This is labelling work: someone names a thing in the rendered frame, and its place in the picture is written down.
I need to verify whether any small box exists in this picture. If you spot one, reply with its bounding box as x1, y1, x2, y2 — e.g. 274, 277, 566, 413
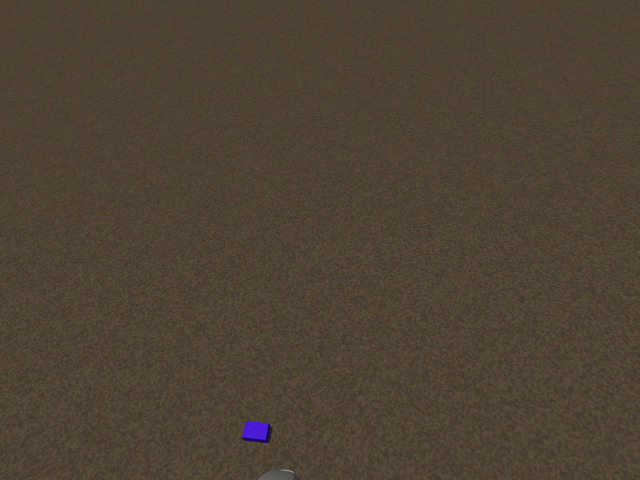
242, 421, 271, 443

